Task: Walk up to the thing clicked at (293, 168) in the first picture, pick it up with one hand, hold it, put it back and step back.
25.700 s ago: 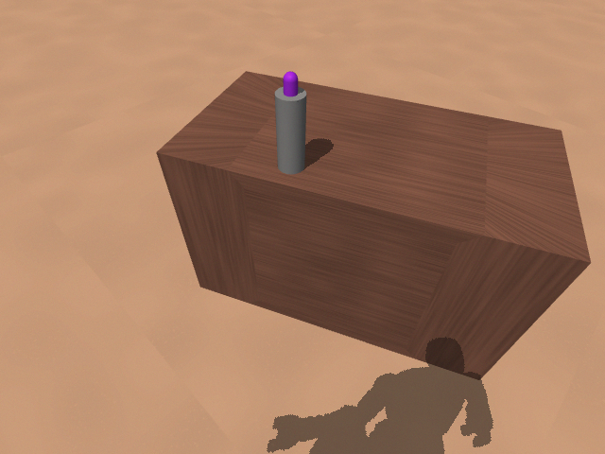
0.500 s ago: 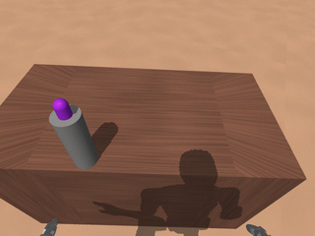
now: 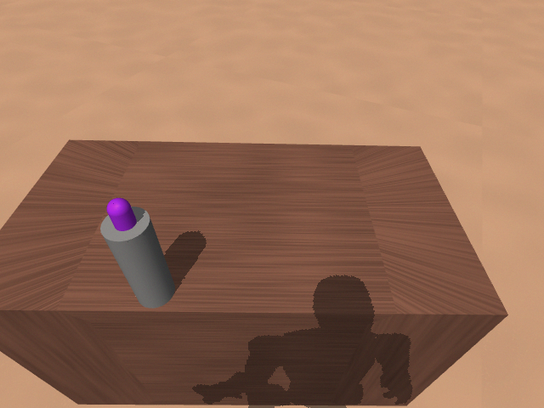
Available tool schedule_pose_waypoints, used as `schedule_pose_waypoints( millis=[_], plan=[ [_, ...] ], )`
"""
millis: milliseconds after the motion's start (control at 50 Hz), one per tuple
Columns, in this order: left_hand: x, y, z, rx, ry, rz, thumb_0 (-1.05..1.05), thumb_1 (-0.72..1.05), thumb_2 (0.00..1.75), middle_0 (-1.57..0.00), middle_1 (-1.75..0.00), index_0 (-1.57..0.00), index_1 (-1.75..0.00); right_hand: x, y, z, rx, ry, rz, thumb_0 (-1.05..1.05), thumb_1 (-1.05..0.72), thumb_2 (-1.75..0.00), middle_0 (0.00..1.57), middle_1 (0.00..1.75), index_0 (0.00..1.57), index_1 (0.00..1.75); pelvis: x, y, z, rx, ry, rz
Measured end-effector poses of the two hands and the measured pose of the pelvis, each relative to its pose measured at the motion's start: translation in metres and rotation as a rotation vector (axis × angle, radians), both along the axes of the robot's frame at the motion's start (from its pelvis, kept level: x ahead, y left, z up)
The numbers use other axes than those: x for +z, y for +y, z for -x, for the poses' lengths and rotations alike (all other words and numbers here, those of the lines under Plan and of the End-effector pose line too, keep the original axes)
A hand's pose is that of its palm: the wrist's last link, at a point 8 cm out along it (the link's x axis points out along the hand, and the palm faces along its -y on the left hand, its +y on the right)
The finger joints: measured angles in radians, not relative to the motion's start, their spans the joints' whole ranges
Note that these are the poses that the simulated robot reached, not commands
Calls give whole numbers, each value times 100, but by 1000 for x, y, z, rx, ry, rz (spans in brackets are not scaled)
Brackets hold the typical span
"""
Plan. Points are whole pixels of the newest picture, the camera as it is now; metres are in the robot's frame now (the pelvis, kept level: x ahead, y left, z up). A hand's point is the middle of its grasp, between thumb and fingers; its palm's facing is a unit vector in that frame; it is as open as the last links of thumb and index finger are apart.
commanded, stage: stand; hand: left
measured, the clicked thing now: (139, 253) +0.39 +0.23 +0.01
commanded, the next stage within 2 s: none
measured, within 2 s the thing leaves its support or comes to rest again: neither
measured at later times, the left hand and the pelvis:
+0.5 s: hand out of the picture +0.07 +0.24 -0.15, palm faces -0.05 -0.94 -0.34, open 7.4 cm; pelvis +0.00 -0.01 +0.01, yaw -1 degrees
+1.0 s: hand out of the picture +0.10 +0.24 -0.15, palm faces -0.05 -0.94 -0.34, open 7.4 cm; pelvis +0.02 -0.01 +0.01, yaw -1 degrees
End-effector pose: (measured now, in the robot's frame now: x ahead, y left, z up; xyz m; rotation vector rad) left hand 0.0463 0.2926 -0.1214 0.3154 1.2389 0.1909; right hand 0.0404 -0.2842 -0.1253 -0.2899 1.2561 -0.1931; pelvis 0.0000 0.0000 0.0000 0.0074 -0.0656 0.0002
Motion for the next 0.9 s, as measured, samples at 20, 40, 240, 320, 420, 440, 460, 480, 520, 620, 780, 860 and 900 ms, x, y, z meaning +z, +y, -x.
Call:
schedule_pose_waypoints(
  millis=[20,40,240,320,420,440,460,480,520,620,780,860,900],
  plan=[
    [1,0,1,0,4,-1,0,19,69,-19,-28,-19,-27,0,0,1,-2,4,-2,1,-90,-90,21,30,21,30,1,0,0,1,-1,-1],
    [2,0,1,1,7,-3,0,27,73,-19,-28,-19,-28,0,-1,2,-5,7,-4,1,-90,-90,21,30,21,30,1,-1,0,1,-1,-1],
    [7,-5,-3,-2,24,-13,1,79,87,-20,-30,-20,-29,2,-13,1,-23,21,2,1,-90,-90,21,30,21,30,5,-6,0,-1,-2,-2],
    [7,-7,-8,-5,20,-11,1,85,89,-20,-30,-20,-30,4,-18,-1,-26,24,10,1,-90,-90,21,30,21,30,6,-8,0,-4,1,-1],
    [7,-9,-17,-10,14,-4,1,89,89,-20,-30,-20,-30,6,-22,-4,-29,26,16,1,-90,-90,21,30,21,30,7,-9,-2,-8,6,0],
    [7,-10,-18,-11,13,-3,1,89,89,-20,-30,-20,-30,6,-22,-4,-29,26,17,1,-90,-90,21,30,21,30,7,-9,-2,-9,7,0],
    [7,-10,-20,-13,13,-2,1,89,89,-20,-30,-20,-30,7,-22,-5,-30,26,18,1,-90,-90,21,30,21,30,7,-9,-3,-10,7,0],
    [7,-10,-21,-15,13,-1,1,90,89,-20,-30,-20,-30,7,-23,-6,-30,26,18,1,-90,-90,21,30,21,30,7,-9,-4,-10,9,0],
    [7,-11,-24,-16,14,1,1,90,89,-20,-30,-20,-30,8,-23,-7,-31,27,19,1,-90,-90,21,30,21,30,7,-9,-5,-12,10,0],
    [7,-11,-31,-18,17,3,1,90,89,-20,-30,-20,-30,8,-22,-11,-31,30,18,1,-90,-90,21,30,21,30,8,-9,-9,-16,16,0],
    [9,-10,-42,-23,12,0,1,90,89,-20,-30,-20,-30,8,-21,-21,-34,23,16,1,-90,-90,21,30,21,30,9,-8,-15,-19,18,1],
    [10,-10,-47,-23,5,-1,1,90,89,-20,-30,-20,-30,9,-21,-25,-34,16,16,1,-90,-90,21,30,21,30,9,-8,-17,-21,19,1],
    [11,-10,-49,-25,0,-1,1,90,89,-20,-30,-20,-30,9,-21,-27,-35,11,16,1,-90,-90,21,30,21,30,9,-8,-17,-22,19,1]
  ],
)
